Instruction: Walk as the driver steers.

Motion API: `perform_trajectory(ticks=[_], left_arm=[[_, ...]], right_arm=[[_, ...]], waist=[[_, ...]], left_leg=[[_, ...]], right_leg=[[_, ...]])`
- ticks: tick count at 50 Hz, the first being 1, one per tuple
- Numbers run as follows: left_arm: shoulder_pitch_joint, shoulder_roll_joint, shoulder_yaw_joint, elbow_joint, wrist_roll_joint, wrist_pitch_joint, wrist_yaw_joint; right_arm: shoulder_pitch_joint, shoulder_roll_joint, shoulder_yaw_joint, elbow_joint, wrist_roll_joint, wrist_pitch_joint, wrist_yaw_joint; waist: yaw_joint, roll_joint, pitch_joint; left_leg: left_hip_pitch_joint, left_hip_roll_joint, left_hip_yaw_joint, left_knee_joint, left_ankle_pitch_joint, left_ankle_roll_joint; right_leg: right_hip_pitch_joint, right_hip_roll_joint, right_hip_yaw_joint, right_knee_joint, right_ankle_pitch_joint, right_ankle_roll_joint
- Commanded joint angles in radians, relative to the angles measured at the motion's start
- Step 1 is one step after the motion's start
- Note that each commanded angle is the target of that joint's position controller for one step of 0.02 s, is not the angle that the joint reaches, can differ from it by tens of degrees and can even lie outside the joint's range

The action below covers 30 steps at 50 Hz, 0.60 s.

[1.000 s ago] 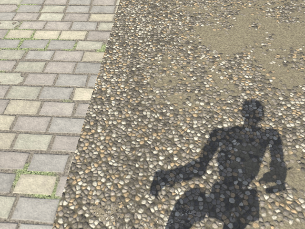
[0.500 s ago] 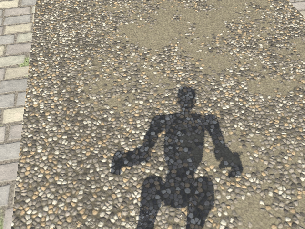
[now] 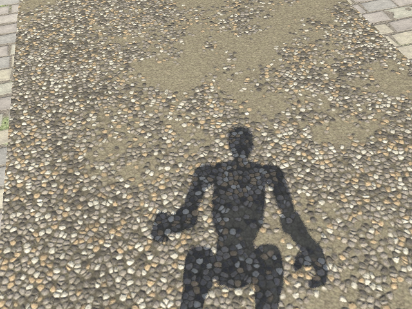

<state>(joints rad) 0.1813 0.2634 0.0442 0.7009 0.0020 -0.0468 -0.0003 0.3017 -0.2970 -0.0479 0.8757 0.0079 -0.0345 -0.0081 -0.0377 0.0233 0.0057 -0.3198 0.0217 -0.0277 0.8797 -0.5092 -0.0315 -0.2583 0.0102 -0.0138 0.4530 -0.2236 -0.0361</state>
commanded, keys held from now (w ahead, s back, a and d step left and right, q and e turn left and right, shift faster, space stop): q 0.16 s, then w+q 0.56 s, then w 0.28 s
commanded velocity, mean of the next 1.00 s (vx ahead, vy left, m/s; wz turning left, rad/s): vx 0.34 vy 0.00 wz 0.39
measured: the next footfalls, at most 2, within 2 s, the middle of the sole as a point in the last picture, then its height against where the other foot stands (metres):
left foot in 0.42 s outside the picture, level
right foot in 0.88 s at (196, 301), level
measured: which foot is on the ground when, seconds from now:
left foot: up 0.00-0.40, down 0.42-0.90, up 0.92-1.00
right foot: down 0.00-0.42, up 0.44-0.86, down 0.88-1.00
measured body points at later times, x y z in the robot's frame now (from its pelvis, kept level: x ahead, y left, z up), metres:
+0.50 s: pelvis +0.12 +0.06 -0.01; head +0.15 +0.09 +0.44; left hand +0.15 +0.37 -0.13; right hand +0.33 -0.18 -0.10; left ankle +0.11 +0.15 -0.74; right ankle +0.04 -0.10 -0.67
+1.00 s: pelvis +0.39 +0.12 -0.01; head +0.42 +0.13 +0.44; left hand +0.41 +0.43 -0.11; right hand +0.57 -0.11 -0.13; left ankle +0.22 +0.18 -0.65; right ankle +0.49 +0.05 -0.74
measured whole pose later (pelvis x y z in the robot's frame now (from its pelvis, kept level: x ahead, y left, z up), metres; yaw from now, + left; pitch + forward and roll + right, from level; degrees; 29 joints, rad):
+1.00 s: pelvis +0.39 +0.12 -0.01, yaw +27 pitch +1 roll -1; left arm 0.16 0.28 0.06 0.74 0.00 -0.11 -0.04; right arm 0.34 -0.30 -0.05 0.75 0.03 -0.04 -0.01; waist -0.02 0.03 0.04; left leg -0.35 -0.02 -0.10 1.18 -0.42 0.03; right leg -0.35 0.05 -0.03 0.49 -0.16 -0.05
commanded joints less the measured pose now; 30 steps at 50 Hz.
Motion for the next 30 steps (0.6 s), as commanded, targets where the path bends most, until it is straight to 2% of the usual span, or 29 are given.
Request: perform_trajectory(ticks=[1,3,4,5,8,10,12,13,17,18,19,20,21,22,23,24,25,26,27,28,30], left_arm=[[0.038,0.132,0.035,-0.032,0.000,-0.011,-0.004],[0.003,0.105,0.029,-0.018,0.022,-0.017,0.002],[-0.009,0.106,0.030,-0.012,0.027,-0.018,0.007],[-0.021,0.123,0.035,-0.009,0.025,-0.014,0.013],[0.000,0.175,0.054,0.011,0.010,0.009,0.029],[0.019,0.184,0.060,0.022,0.001,0.016,0.029],[0.031,0.190,0.065,0.032,-0.008,0.011,0.022],[0.036,0.195,0.068,0.038,-0.010,0.006,0.019],[0.055,0.216,0.081,0.055,-0.022,-0.001,0.011],[0.044,0.224,0.084,0.055,-0.027,0.002,0.009],[0.018,0.230,0.086,0.051,-0.033,0.005,0.008],[0.001,0.221,0.083,0.047,-0.037,0.004,0.009],[-0.015,0.176,0.067,0.035,-0.025,-0.003,0.010],[-0.050,0.084,0.035,-0.047,0.015,-0.021,0.007],[-0.094,0.108,0.035,-0.052,0.000,-0.056,-0.003],[-0.100,0.162,0.045,-0.060,-0.035,-0.076,-0.021],[-0.092,0.176,0.047,-0.047,-0.034,-0.084,-0.026],[-0.095,0.179,0.051,-0.039,-0.010,-0.086,-0.023],[-0.090,0.181,0.056,-0.035,0.004,-0.082,-0.022],[-0.079,0.171,0.055,-0.033,0.008,-0.076,-0.024],[-0.088,0.138,0.047,-0.039,0.011,-0.066,-0.025]], right_arm=[[-0.012,-0.110,-0.032,-0.053,0.006,0.010,-0.007],[-0.004,-0.066,-0.026,-0.041,0.007,0.025,-0.009],[-0.013,-0.057,-0.024,-0.048,0.006,0.028,-0.010],[-0.040,-0.058,-0.023,-0.065,0.005,0.032,-0.010],[-0.119,-0.068,-0.023,-0.123,0.005,0.042,-0.003],[-0.157,-0.069,-0.023,-0.150,0.011,0.051,0.006],[-0.207,-0.072,-0.025,-0.178,0.016,0.054,0.018],[-0.227,-0.072,-0.026,-0.191,0.017,0.051,0.024],[-0.262,-0.067,-0.026,-0.221,0.022,0.026,0.048],[-0.246,-0.066,-0.027,-0.219,0.024,0.023,0.052],[-0.197,-0.069,-0.033,-0.205,0.023,0.020,0.054],[-0.097,-0.099,-0.052,-0.173,0.022,0.019,0.050],[0.073,-0.176,-0.089,-0.129,0.026,0.022,0.038],[0.165,-0.317,-0.121,-0.132,0.025,0.017,0.022],[0.154,-0.267,-0.096,-0.160,0.017,-0.005,0.029],[0.107,-0.204,-0.077,-0.169,0.013,-0.019,0.031],[0.066,-0.165,-0.067,-0.179,0.016,-0.025,0.031],[0.018,-0.146,-0.060,-0.189,0.017,-0.024,0.029],[-0.016,-0.132,-0.051,-0.204,0.010,-0.025,0.023],[-0.031,-0.140,-0.050,-0.215,0.005,-0.025,0.017],[-0.024,-0.171,-0.059,-0.221,0.009,-0.026,0.003]], waist=[[0.040,-0.144,-0.027],[0.016,-0.146,-0.026],[0.011,-0.151,-0.029],[0.014,-0.159,-0.026],[0.043,-0.153,-0.033],[0.066,-0.126,-0.033],[0.085,-0.110,0.009],[0.090,-0.107,0.032],[0.093,-0.094,0.043],[0.077,-0.094,0.033],[0.041,-0.090,0.009],[-0.010,-0.075,-0.043],[-0.081,-0.003,-0.132],[-0.086,0.278,-0.166],[-0.104,0.201,-0.211],[-0.081,0.151,-0.129],[-0.052,0.085,-0.073],[-0.024,0.030,-0.023],[0.001,0.041,-0.005],[0.018,0.052,-0.001],[0.026,0.037,0.002]], left_leg=[[-0.274,0.063,-0.026,0.158,0.046,-0.004],[-0.172,0.052,-0.022,0.097,0.156,-0.015],[-0.146,0.044,-0.018,0.049,0.187,-0.022],[-0.136,0.040,-0.007,0.004,0.207,-0.027],[-0.150,0.041,0.014,-0.068,0.226,-0.027],[-0.180,0.056,0.016,-0.086,0.226,-0.014],[-0.236,0.071,0.009,-0.113,0.209,0.012],[-0.262,0.074,0.009,-0.134,0.197,0.026],[-0.245,0.057,0.059,-0.216,0.159,0.076],[-0.190,0.039,0.086,-0.257,0.168,0.087],[-0.079,0.003,0.126,-0.326,0.212,0.101],[0.105,-0.046,0.154,-0.379,0.266,0.121],[0.362,-0.010,0.047,-0.393,0.281,0.174],[0.613,0.262,-0.501,-0.513,0.220,0.353],[0.663,0.334,-0.715,-0.623,0.184,0.433],[0.622,0.323,-0.601,-0.625,0.209,0.407],[0.537,0.275,-0.484,-0.612,0.266,0.364],[0.448,0.241,-0.410,-0.622,0.342,0.333],[0.372,0.212,-0.355,-0.640,0.434,0.315],[0.323,0.193,-0.327,-0.654,0.507,0.311],[0.267,0.165,-0.265,-0.672,0.597,0.305]], right_leg=[[0.229,-0.282,0.237,-0.172,0.483,-0.165],[0.140,-0.232,0.116,-0.184,0.582,-0.153],[0.124,-0.221,0.075,-0.183,0.601,-0.154],[0.117,-0.219,0.049,-0.181,0.607,-0.158],[0.154,-0.267,0.049,-0.180,0.583,-0.185],[0.180,-0.309,0.075,-0.220,0.360,-0.199],[0.207,-0.339,0.112,-0.273,0.072,-0.204],[0.227,-0.347,0.120,-0.285,0.007,-0.200],[0.298,-0.346,0.069,-0.246,0.048,-0.165],[0.283,-0.332,0.037,-0.210,0.091,-0.147],[0.239,-0.304,-0.014,-0.138,0.178,-0.122],[0.159,-0.259,-0.081,0.001,0.313,-0.088],[-0.003,-0.192,-0.163,0.265,0.346,-0.026],[-0.430,-0.014,-0.184,0.655,-0.162,0.072],[-0.597,0.021,0.050,0.802,-0.378,0.067],[-0.659,-0.038,0.082,0.812,-0.316,0.043],[-0.625,-0.079,0.075,0.752,-0.234,0.026],[-0.585,-0.102,0.068,0.672,-0.166,0.029],[-0.516,-0.116,0.068,0.609,-0.109,0.037],[-0.469,-0.106,0.058,0.576,-0.068,0.051],[-0.430,-0.081,0.035,0.483,0.015,0.081]])
Velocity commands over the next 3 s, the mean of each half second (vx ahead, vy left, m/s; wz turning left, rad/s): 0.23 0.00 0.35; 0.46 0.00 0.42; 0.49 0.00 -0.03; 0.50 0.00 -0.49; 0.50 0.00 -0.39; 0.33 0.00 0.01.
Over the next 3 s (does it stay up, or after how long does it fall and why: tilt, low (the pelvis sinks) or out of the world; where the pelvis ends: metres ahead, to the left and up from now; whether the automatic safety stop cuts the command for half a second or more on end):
stays up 1.38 0.37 -0.01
